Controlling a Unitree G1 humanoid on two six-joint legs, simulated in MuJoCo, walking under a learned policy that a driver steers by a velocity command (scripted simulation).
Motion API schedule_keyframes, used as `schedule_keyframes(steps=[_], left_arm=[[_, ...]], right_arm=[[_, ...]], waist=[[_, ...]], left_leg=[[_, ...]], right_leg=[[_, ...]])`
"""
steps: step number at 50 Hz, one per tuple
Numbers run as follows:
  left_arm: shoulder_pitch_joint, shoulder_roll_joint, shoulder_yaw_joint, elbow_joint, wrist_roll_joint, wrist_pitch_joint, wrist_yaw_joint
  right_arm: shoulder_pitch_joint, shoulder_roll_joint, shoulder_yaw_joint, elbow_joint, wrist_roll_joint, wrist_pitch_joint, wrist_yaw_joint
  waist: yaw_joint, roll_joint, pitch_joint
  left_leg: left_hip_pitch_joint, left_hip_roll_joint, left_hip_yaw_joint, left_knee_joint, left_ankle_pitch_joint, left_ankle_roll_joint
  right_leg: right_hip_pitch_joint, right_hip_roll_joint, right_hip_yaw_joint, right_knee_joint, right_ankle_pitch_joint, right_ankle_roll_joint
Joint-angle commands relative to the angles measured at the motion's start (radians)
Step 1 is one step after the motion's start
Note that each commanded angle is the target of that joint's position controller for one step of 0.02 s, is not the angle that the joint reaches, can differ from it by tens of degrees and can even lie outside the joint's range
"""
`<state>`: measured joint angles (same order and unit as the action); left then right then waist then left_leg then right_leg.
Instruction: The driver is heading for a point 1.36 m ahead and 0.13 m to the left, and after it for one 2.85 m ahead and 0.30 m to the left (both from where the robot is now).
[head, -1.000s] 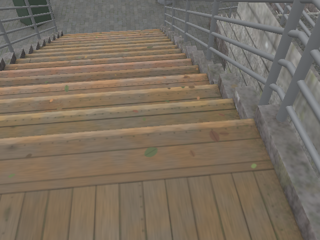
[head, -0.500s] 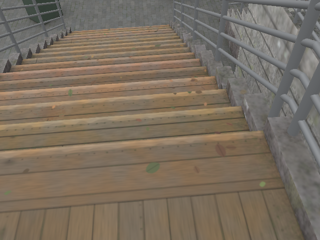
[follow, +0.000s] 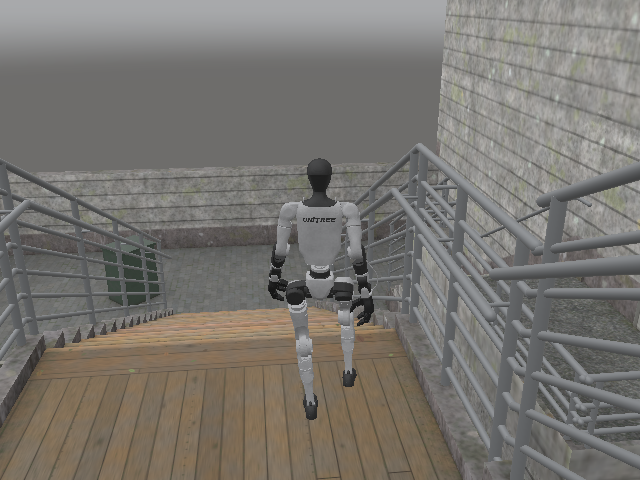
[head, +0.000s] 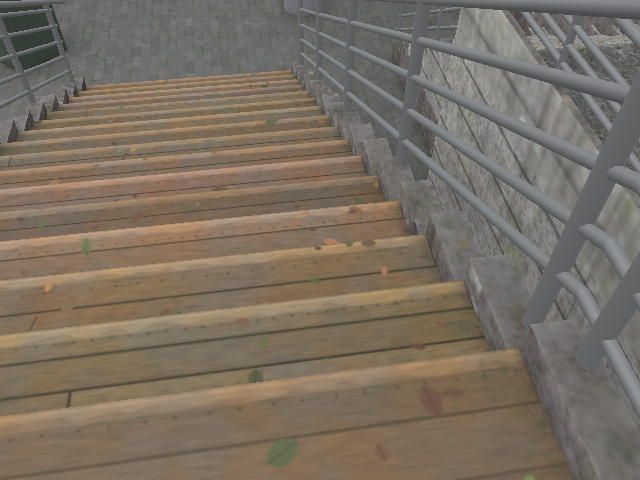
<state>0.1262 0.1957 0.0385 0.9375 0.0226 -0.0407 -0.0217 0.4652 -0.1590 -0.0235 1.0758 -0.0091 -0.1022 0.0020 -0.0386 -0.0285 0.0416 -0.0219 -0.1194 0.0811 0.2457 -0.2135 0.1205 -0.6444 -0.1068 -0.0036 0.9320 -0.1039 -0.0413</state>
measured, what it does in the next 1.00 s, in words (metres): walks ahead: right foot, then left foot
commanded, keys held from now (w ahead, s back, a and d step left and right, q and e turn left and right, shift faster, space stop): w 1.00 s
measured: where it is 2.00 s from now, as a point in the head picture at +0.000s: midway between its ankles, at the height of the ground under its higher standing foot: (311, 302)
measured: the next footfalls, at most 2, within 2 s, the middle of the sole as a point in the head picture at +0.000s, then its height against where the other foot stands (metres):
right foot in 0.24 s outside the picture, level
left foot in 0.78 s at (290, 438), level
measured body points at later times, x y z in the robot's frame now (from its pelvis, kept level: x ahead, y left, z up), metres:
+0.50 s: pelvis +0.28 -0.05 +0.00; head +0.29 -0.05 +0.45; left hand +0.23 +0.21 -0.14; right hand +0.40 -0.30 -0.13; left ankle +0.37 +0.11 -0.67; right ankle +0.26 -0.10 -0.74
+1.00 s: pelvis +0.53 +0.02 +0.00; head +0.54 +0.04 +0.45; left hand +0.59 +0.29 -0.15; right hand +0.57 -0.23 -0.13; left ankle +0.55 +0.06 -0.74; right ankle +0.54 -0.15 -0.67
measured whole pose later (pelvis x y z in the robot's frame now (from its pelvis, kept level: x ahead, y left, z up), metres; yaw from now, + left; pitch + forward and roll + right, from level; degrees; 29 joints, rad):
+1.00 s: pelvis +0.53 +0.02 +0.00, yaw +1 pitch -1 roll -1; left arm 0.25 0.24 0.08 0.93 0.02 -0.01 0.01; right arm 0.34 -0.22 -0.04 0.90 -0.01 -0.09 0.01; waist 0.00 -0.02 0.05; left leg -0.18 -0.09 0.07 0.34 -0.15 0.13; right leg -0.48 -0.04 0.06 1.02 -0.26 -0.06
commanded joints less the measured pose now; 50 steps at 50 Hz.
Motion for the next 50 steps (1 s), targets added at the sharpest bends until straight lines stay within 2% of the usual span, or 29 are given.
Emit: schedule_keyframes(steps=[1,6,7,9,10,11,12,13,14,15,17,18,20,23,26,27,30,33,34,36,38,39,40,41,42,43,45,46,50], left_arm=[[-0.091,0.016,-0.007,-0.069,-0.01,0.001,-0.008],[-0.196,0.037,-0.005,-0.104,-0.013,-0.014,-0.003],[-0.211,0.051,-0.001,-0.111,-0.008,-0.018,-0.002],[-0.134,0.069,0.012,-0.097,-0.002,-0.025,0.008],[-0.036,0.082,0.021,-0.071,-0.011,-0.029,0.021],[0.13,0.101,0.034,-0.016,0.004,-0.037,0.03],[0.308,0.172,0.055,0.015,0.039,-0.041,0.039],[0.387,0.258,0.076,0.02,0.048,-0.038,0.034],[0.289,0.186,0.062,0.012,0.003,-0.022,0.019],[0.178,0.156,0.052,-0.013,-0.007,-0.022,0.016],[0.13,0.1,0.042,-0.014,0.0,-0.038,0.022],[0.147,0.051,0.026,0.003,0.01,-0.041,0.035],[0.231,0.055,0.025,0.038,-0.001,-0.049,0.042],[0.282,0.113,0.037,0.049,-0.027,-0.065,0.045],[0.335,0.082,0.029,0.061,-0.025,-0.074,0.038],[0.341,0.098,0.034,0.052,-0.018,-0.071,0.036],[0.37,0.092,0.027,0.043,-0.022,-0.066,0.039],[0.386,0.115,0.029,0.042,-0.008,-0.052,0.045],[0.393,0.098,0.02,0.052,-0.004,-0.045,0.048],[0.373,0.128,0.024,0.051,0.0,-0.04,0.056],[0.351,0.158,0.031,0.048,-0.013,-0.038,0.058],[0.356,0.136,0.026,0.023,-0.024,-0.038,0.056],[0.507,0.021,0.005,0.018,-0.035,-0.033,0.047],[0.528,0.119,0.034,0.051,-0.027,-0.03,0.045],[0.396,0.161,0.048,0.026,-0.019,-0.032,0.041],[0.309,0.144,0.046,0.001,-0.019,-0.036,0.036],[0.308,0.095,0.044,0.003,-0.001,-0.007,0.033],[0.301,0.081,0.042,0.009,-0.004,0.014,0.033],[0.201,0.079,0.05,-0.018,-0.003,0.061,0.02]], right_arm=[[0.052,-0.098,-0.008,-0.038,0.004,-0.016,-0.003],[0.136,-0.11,-0.005,-0.015,-0.016,-0.006,-0.022],[0.114,-0.141,-0.014,-0.02,-0.021,-0.009,-0.026],[0.07,-0.171,-0.023,-0.025,-0.023,-0.009,-0.03],[0.058,-0.167,-0.019,-0.022,-0.019,-0.012,-0.027],[0.039,-0.173,-0.021,-0.025,-0.006,-0.009,-0.023],[0.015,-0.161,-0.016,-0.049,0.008,-0.007,-0.023],[0.137,-0.058,0.003,-0.066,0.042,-0.003,-0.014],[0.054,-0.155,-0.025,-0.065,0.006,0.002,-0.016],[-0.034,-0.154,-0.029,-0.11,0.002,-0.003,-0.012],[-0.108,-0.128,-0.027,-0.128,-0.012,-0.001,0.001],[-0.117,-0.122,-0.03,-0.135,-0.023,0.008,0.01],[-0.079,-0.092,-0.033,-0.118,-0.026,0.042,0.018],[-0.248,-0.085,-0.031,-0.204,-0.026,0.057,0.02],[-0.352,-0.084,-0.023,-0.25,-0.026,0.065,0.031],[-0.363,-0.078,-0.02,-0.249,-0.016,0.069,0.034],[-0.499,-0.095,-0.02,-0.297,-0.017,0.068,0.045],[-0.572,-0.093,-0.014,-0.328,-0.01,0.063,0.04],[-0.571,-0.097,-0.016,-0.333,-0.012,0.065,0.041],[-0.499,-0.125,-0.027,-0.318,-0.016,0.064,0.031],[-0.248,-0.153,-0.041,-0.25,-0.024,0.038,0.01],[-0.086,-0.222,-0.059,-0.218,-0.048,0.025,-0.004],[-0.031,-0.292,-0.069,-0.228,-0.052,0.022,-0.008],[-0.033,-0.278,-0.075,-0.23,-0.002,0.037,0.002],[-0.135,-0.2,-0.056,-0.255,0.012,0.045,0.007],[-0.211,-0.161,-0.042,-0.273,0.005,0.039,0.014],[-0.197,-0.134,-0.034,-0.252,-0.003,0.023,0.009],[-0.169,-0.126,-0.03,-0.246,-0.002,0.011,0.006],[-0.081,-0.179,-0.035,-0.211,0.01,-0.01,0.006]], waist=[[-0.002,0.086,0.082],[-0.026,0.091,0.09],[-0.021,0.092,0.093],[0.029,0.092,0.053],[0.07,0.102,-0.004],[0.14,0.088,-0.085],[0.201,0.048,-0.205],[0.157,-0.15,-0.344],[0.146,-0.011,-0.281],[0.102,-0.015,-0.121],[0.06,0.009,-0.01],[0.047,0.003,-0.001],[0.026,-0.009,-0.019],[0.032,0.007,0.045],[0.049,-0.025,0.056],[0.053,-0.047,0.035],[0.085,-0.024,0.054],[0.114,-0.057,0.066],[0.105,-0.076,0.055],[0.069,-0.08,0.021],[-0.05,-0.043,-0.1],[-0.101,0.055,-0.209],[-0.016,0.27,-0.357],[-0.04,0.226,-0.384],[-0.018,0.127,-0.19],[0.008,0.076,-0.08],[0.058,0.081,-0.036],[0.056,0.092,-0.035],[0.071,0.064,-0.008]], left_leg=[[-0.09,0.249,-0.14,-0.109,0.446,0.045],[0.089,0.297,-0.145,-0.046,0.609,0.051],[0.101,0.317,-0.148,-0.038,0.639,0.06],[0.127,0.331,-0.133,0.074,0.866,0.059],[0.133,0.326,-0.126,0.173,0.929,0.058],[0.093,0.295,-0.099,0.36,0.923,0.042],[-0.105,0.253,-0.065,0.639,0.653,0.026],[-0.481,0.066,-0.002,1.064,-0.086,-0.026],[-0.606,0.084,-0.115,1.142,-0.248,-0.009],[-0.649,0.134,-0.129,1.09,-0.162,-0.004],[-0.602,0.191,-0.131,0.947,-0.088,-0.023],[-0.582,0.201,-0.141,0.887,-0.053,-0.04],[-0.553,0.203,-0.117,0.846,-0.056,-0.071],[-0.671,0.228,-0.079,0.755,0.032,-0.101],[-0.654,0.214,-0.05,0.598,0.214,-0.105],[-0.637,0.209,-0.042,0.565,0.252,-0.094],[-0.631,0.185,-0.029,0.447,0.346,-0.078],[-0.545,0.146,0.004,0.377,0.305,-0.071],[-0.513,0.137,-0.001,0.359,0.255,-0.062],[-0.426,0.099,0.005,0.323,0.126,-0.031],[-0.171,0.063,-0.011,0.223,0.113,0.008],[0.072,0.233,-0.188,0.221,0.146,0.054],[0.378,0.522,-0.606,0.221,0.198,0.164],[0.346,0.524,-0.775,0.103,0.027,0.247],[0.183,0.474,-0.623,0.059,-0.002,0.218],[0.012,0.433,-0.49,0.012,0.134,0.193],[-0.118,0.356,-0.358,-0.019,0.238,0.129],[-0.144,0.338,-0.326,-0.047,0.209,0.107],[-0.101,0.313,-0.29,-0.085,0.338,0.054]], right_leg=[[0.03,0.033,-0.06,-0.155,0.113,0.015],[0.022,0.07,-0.088,-0.296,0.07,-0.029],[0.047,0.071,-0.081,-0.326,0.055,-0.043],[0.165,0.119,-0.1,-0.366,-0.023,-0.075],[0.273,0.145,-0.106,-0.395,-0.062,-0.094],[0.455,0.159,-0.106,-0.454,-0.012,-0.116],[0.715,-0.003,0.068,-0.485,-0.122,-0.174],[0.998,-0.318,0.596,-0.567,-0.253,-0.341],[0.912,-0.288,0.67,-0.652,-0.312,-0.318],[0.763,-0.254,0.51,-0.7,-0.289,-0.286],[0.58,-0.166,0.338,-0.766,-0.146,-0.22],[0.551,-0.126,0.279,-0.781,-0.077,-0.189],[0.544,-0.103,0.202,-0.778,0.085,-0.178],[0.516,-0.108,0.17,-0.822,0.094,-0.172],[0.492,-0.058,0.091,-0.817,0.195,-0.133],[0.511,-0.047,0.072,-0.807,0.218,-0.126],[0.563,-0.046,0.056,-0.792,0.302,-0.095],[0.584,-0.041,0.016,-0.759,0.381,-0.097],[0.611,-0.054,0.012,-0.74,0.439,-0.105],[0.675,-0.074,0.003,-0.624,0.662,-0.105],[0.682,-0.056,-0.009,-0.338,0.707,-0.092],[0.506,-0.007,-0.047,-0.046,0.425,-0.073],[0.177,0.146,-0.053,0.314,-0.442,-0.044],[0.04,0.171,0.067,0.464,-0.448,-0.056],[-0.006,0.122,0.086,0.446,-0.331,-0.058],[0.042,0.09,0.083,0.357,-0.253,-0.054],[0.142,0.047,0.09,0.219,-0.215,-0.036],[0.184,0.044,0.096,0.183,-0.198,-0.028],[0.086,0.043,0.072,0.044,-0.094,-0.008]])
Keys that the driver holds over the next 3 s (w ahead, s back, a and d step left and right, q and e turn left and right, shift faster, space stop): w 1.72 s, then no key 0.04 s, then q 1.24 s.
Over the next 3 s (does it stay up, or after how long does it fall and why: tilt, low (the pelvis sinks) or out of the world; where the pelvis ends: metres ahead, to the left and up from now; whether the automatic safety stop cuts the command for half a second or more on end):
stays up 1.11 -0.13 -0.36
